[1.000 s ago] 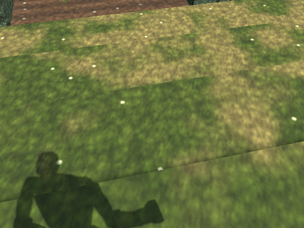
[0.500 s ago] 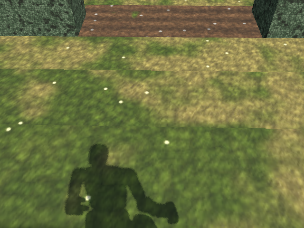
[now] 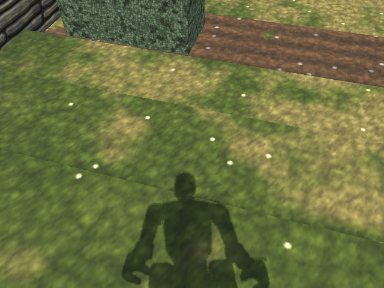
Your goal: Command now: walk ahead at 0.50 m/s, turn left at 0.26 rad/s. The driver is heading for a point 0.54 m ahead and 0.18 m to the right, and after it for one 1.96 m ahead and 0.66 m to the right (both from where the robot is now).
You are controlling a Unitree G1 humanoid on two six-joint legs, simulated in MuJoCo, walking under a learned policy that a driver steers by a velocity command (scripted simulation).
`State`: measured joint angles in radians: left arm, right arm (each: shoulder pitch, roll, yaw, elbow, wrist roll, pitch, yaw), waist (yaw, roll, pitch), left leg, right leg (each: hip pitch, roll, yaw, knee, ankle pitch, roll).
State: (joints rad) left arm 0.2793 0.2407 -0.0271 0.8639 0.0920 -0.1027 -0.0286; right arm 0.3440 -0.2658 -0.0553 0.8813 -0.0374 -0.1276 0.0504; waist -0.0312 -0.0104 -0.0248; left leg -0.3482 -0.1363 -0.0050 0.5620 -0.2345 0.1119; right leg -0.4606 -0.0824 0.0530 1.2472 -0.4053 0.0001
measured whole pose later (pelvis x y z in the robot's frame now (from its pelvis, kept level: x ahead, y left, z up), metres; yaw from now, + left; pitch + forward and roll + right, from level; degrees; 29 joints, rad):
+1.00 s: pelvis +0.54 -0.09 -0.13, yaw -29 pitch +1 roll -1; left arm 0.22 0.31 0.06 0.73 0.07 -0.06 -0.06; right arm 0.15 -0.31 -0.05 0.72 -0.02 -0.10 -0.05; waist -0.03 0.00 0.03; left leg -0.27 0.04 0.11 0.27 -0.01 0.04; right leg -0.44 -0.02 -0.01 0.98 -0.46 0.05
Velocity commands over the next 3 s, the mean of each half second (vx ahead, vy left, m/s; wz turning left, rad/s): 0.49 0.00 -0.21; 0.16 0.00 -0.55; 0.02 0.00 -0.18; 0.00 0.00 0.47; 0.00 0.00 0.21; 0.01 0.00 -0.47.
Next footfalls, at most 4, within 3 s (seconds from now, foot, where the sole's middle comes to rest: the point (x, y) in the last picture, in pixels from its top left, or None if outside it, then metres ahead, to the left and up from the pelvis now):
0.42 right None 0.45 -0.19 -0.91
0.80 left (210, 259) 0.70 -0.05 -0.91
1.18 right None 0.51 -0.23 -0.91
1.74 left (210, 254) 0.72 -0.05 -0.91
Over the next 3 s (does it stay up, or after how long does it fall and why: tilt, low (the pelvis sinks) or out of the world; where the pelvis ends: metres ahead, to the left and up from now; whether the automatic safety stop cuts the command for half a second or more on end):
stays up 0.69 -0.11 -0.13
